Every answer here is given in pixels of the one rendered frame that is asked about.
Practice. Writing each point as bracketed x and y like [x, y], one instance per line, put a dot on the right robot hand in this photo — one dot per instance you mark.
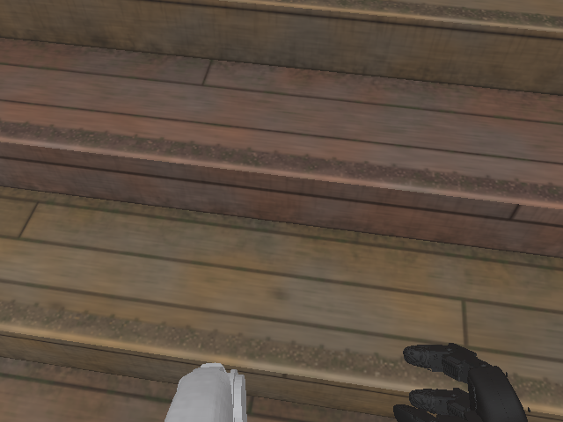
[491, 397]

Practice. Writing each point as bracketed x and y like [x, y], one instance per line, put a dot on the left robot thigh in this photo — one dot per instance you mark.
[208, 394]

